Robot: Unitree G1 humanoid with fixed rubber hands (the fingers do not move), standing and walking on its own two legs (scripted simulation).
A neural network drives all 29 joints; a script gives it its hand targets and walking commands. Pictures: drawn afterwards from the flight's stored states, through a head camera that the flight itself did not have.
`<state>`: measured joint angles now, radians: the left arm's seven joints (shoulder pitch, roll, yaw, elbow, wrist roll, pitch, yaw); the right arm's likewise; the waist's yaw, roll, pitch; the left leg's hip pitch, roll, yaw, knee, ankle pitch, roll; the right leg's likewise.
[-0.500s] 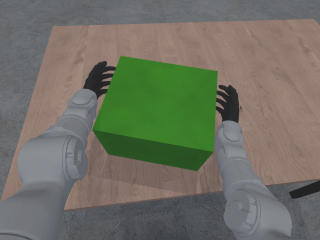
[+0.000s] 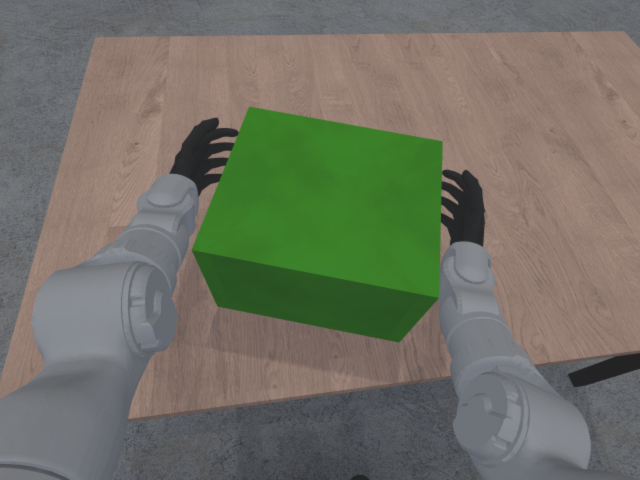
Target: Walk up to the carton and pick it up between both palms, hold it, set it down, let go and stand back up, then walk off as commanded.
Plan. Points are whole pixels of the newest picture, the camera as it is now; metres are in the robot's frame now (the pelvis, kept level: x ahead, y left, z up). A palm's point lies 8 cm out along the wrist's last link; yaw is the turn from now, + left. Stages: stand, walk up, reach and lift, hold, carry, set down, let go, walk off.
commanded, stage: set down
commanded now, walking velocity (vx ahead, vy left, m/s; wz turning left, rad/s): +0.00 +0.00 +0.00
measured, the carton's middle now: (325, 227) +0.44 -0.06 +0.01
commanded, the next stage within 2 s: none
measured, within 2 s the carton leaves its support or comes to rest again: neither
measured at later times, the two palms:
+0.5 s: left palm (190, 177) +0.50 +0.10 +0.06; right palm (462, 239) +0.38 -0.23 +0.04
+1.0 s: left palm (187, 177) +0.50 +0.11 +0.06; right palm (457, 256) +0.36 -0.23 +0.01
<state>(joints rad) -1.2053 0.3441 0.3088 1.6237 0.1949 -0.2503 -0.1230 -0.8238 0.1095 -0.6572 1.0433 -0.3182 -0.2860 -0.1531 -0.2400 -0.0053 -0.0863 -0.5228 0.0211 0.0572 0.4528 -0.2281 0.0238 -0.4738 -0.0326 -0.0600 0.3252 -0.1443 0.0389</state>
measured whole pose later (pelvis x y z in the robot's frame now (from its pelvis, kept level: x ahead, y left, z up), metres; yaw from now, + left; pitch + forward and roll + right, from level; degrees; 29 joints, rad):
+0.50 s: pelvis -0.01 -0.01 +0.00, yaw +0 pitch +18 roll -2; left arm -1.26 0.38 0.32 1.67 0.22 -0.27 -0.15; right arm -0.85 0.11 -0.64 1.07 -0.30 -0.37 -0.18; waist -0.24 0.01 -0.07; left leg -0.58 0.02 0.04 0.49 -0.23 0.02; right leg -0.53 -0.03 -0.07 0.37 -0.15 0.03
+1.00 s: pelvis -0.01 +0.00 -0.01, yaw -2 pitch +23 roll -3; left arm -1.28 0.38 0.05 1.71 -0.03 -0.26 -0.09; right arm -0.92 0.01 -0.42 1.33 -0.06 -0.33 -0.24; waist -0.24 0.04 -0.16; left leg -0.71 0.04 0.04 0.58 -0.26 0.01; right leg -0.65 -0.01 -0.06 0.41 -0.15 0.04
